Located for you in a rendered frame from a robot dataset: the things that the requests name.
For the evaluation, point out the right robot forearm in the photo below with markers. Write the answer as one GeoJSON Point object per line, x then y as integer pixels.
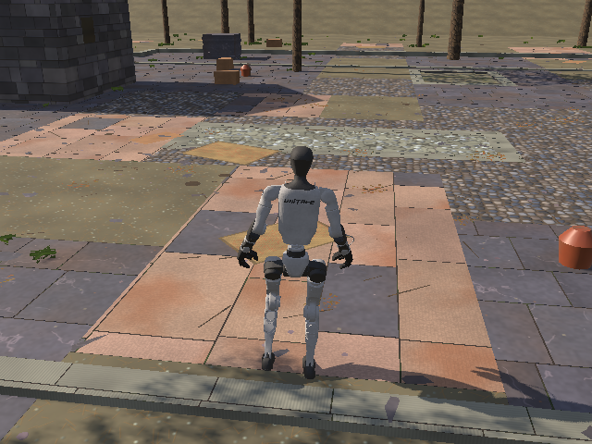
{"type": "Point", "coordinates": [342, 243]}

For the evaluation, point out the left robot shin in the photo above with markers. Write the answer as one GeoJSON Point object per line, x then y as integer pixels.
{"type": "Point", "coordinates": [270, 324]}

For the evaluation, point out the left robot upper arm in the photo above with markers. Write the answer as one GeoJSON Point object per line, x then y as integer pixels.
{"type": "Point", "coordinates": [269, 194]}

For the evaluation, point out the robot left hand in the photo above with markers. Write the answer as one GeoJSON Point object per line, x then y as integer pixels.
{"type": "Point", "coordinates": [250, 255]}

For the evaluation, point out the right robot shin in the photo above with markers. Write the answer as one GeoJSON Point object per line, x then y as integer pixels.
{"type": "Point", "coordinates": [311, 336]}

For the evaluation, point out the robot shin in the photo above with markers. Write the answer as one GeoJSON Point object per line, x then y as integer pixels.
{"type": "Point", "coordinates": [270, 324]}
{"type": "Point", "coordinates": [311, 336]}

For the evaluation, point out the left robot forearm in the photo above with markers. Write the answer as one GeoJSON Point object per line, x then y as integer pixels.
{"type": "Point", "coordinates": [249, 240]}

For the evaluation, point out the right robot upper arm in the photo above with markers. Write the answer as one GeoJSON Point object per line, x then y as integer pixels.
{"type": "Point", "coordinates": [328, 197]}

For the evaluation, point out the robot right hand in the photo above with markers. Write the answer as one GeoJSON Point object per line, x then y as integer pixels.
{"type": "Point", "coordinates": [348, 258]}

